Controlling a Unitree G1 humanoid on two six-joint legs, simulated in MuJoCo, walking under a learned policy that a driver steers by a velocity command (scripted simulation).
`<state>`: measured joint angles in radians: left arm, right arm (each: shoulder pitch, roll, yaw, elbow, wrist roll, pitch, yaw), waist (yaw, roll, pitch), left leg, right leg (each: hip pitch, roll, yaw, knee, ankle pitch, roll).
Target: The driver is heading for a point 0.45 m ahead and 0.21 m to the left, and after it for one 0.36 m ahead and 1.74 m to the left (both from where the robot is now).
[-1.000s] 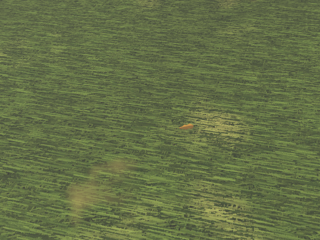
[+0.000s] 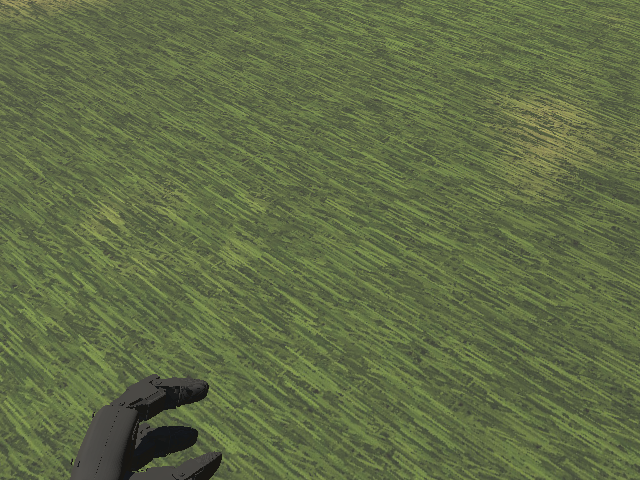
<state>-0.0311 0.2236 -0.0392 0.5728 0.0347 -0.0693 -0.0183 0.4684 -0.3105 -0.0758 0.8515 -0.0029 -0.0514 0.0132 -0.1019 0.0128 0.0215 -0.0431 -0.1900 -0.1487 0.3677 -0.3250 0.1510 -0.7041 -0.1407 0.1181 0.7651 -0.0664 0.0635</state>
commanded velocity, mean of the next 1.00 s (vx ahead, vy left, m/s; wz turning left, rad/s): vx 1.00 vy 0.00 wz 0.78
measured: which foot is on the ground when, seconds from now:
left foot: down 0.00-0.12, up 0.14-0.56, down 0.58-1.00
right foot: up 0.00-0.08, down 0.10-0.56, up 0.58-0.96, down 0.98-1.00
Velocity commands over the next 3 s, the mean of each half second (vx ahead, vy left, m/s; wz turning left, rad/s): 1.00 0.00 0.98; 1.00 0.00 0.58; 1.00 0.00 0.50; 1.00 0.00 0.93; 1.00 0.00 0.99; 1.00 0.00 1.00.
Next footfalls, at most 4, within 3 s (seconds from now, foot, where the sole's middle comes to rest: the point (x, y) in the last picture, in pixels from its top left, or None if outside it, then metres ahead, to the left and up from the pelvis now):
0.10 right None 0.31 -0.20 -0.77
0.58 left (265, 418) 0.62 0.10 -0.77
0.98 right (201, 260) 1.07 0.25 -0.77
1.46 left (40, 230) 1.23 0.69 -0.77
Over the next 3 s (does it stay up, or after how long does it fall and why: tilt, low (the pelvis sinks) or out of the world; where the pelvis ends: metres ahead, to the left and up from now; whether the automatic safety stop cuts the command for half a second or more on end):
stays up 1.17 1.86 -0.01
